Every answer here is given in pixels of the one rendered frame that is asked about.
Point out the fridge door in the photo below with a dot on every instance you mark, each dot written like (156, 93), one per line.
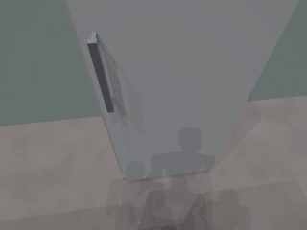
(179, 72)

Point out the handle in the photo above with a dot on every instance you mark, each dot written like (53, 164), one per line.
(96, 57)

